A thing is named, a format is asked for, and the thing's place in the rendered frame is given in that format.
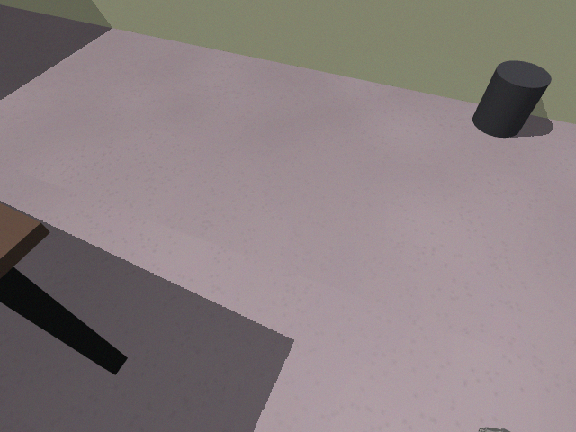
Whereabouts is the table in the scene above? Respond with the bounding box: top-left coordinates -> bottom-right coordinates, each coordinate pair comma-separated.
0,203 -> 128,375

